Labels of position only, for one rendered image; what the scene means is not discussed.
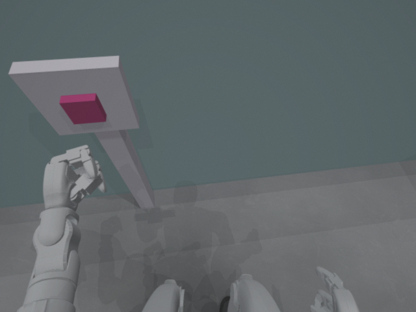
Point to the right robot hand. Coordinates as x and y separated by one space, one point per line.
341 299

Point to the button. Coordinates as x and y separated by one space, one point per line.
83 108

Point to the panel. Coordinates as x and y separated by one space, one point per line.
45 81

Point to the robot left forearm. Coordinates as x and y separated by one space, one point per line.
55 275

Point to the robot left shin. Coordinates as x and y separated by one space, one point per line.
170 281

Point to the left robot hand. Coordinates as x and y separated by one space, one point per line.
60 178

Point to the robot left thigh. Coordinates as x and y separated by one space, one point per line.
166 298

